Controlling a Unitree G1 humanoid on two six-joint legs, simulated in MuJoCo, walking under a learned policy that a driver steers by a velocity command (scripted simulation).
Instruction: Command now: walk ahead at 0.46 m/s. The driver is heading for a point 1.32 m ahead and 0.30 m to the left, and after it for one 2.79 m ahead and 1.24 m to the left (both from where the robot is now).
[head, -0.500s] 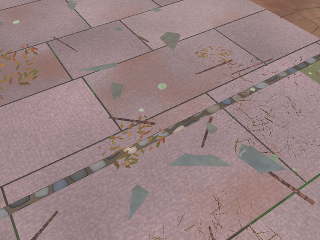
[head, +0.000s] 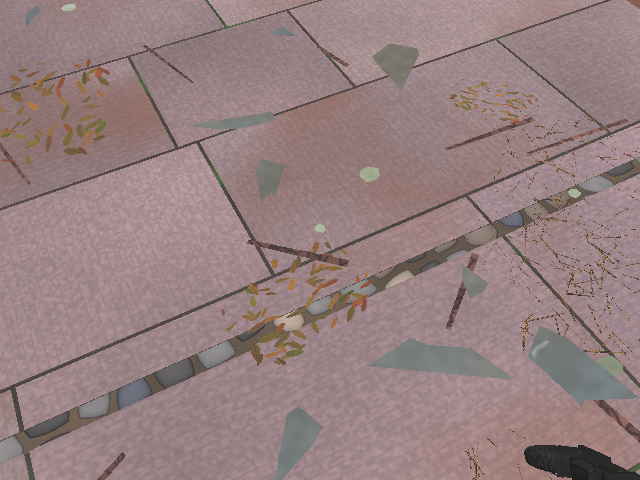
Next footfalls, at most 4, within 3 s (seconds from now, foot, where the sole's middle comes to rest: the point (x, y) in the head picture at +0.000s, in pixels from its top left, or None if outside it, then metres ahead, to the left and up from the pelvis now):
0.06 left None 0.22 0.12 -0.76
0.60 right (428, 445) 0.54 -0.12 -0.76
1.16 left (323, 310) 0.84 0.12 -0.76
1.66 right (373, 209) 1.17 0.01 -0.76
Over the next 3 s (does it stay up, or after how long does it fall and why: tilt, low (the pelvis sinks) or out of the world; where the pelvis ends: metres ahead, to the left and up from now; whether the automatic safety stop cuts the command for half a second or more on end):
stays up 1.25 0.22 0.00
